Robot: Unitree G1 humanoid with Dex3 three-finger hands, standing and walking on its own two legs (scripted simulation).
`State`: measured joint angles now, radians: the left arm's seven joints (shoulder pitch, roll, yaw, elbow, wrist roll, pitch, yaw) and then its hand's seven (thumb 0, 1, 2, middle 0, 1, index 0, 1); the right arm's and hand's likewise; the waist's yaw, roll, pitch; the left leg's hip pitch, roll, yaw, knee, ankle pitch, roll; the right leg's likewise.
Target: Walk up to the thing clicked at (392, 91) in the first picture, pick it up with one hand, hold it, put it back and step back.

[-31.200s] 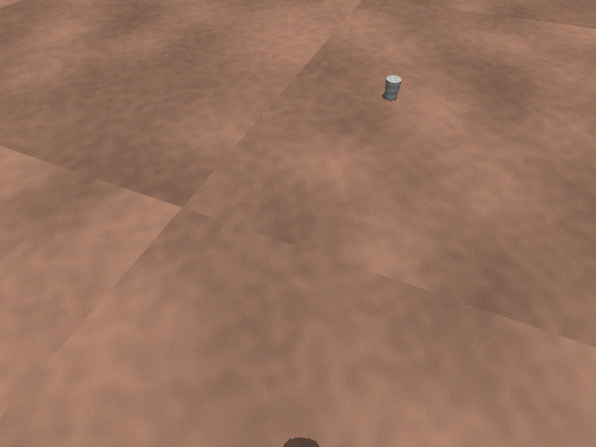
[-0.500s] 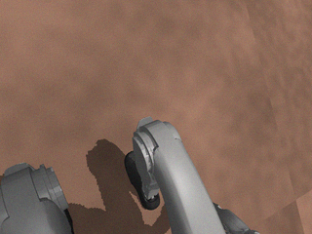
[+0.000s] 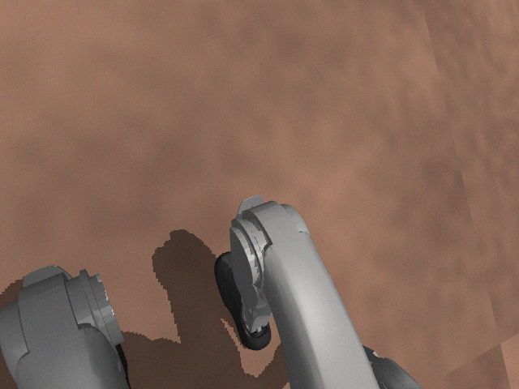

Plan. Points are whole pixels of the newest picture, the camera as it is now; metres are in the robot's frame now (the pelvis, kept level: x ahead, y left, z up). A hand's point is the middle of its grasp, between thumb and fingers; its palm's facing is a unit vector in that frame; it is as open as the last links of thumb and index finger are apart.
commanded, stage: settle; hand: left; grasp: from above
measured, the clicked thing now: out of the picture +0.50 +0.32 -0.26
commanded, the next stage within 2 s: lift in 0.54 s
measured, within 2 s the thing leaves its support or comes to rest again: leaves its support in 0.08 s
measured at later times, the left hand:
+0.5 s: hand out of the picture +0.47 +0.33 -0.12, palm faces -0.48 -0.11 -0.87, open 11.6 cm
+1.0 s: hand out of the picture +0.45 +0.33 -0.05, palm faces -0.46 -0.11 -0.88, open 11.6 cm
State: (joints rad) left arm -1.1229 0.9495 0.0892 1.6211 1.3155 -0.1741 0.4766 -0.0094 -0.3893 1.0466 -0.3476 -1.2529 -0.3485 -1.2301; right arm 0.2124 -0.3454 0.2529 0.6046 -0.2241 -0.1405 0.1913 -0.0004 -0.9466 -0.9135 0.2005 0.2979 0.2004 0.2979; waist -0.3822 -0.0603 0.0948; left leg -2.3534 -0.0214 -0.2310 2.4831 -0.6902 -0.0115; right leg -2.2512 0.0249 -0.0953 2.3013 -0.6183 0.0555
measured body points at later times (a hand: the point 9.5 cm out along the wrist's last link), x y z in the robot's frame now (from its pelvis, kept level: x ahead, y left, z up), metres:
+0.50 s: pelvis +0.00 -0.01 +0.04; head +0.26 +0.09 +0.40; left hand +0.49 +0.33 -0.07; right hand +0.09 -0.29 -0.05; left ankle +0.07 +0.12 -0.28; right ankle +0.13 -0.14 -0.28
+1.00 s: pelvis +0.00 +0.00 +0.07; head +0.22 +0.07 +0.46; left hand +0.47 +0.33 +0.00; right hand +0.08 -0.27 -0.04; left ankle +0.07 +0.12 -0.28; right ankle +0.13 -0.14 -0.28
